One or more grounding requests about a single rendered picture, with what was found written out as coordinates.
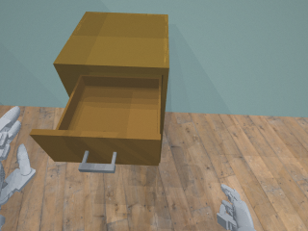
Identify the handle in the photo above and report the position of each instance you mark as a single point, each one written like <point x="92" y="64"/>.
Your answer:
<point x="97" y="168"/>

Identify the left robot hand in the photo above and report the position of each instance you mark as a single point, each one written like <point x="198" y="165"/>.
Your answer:
<point x="20" y="177"/>

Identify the cabinet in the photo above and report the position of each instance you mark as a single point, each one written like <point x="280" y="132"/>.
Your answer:
<point x="118" y="44"/>

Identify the right robot hand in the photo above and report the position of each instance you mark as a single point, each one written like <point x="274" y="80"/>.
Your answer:
<point x="238" y="213"/>

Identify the drawer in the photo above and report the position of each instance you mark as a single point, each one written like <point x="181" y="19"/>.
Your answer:
<point x="107" y="114"/>

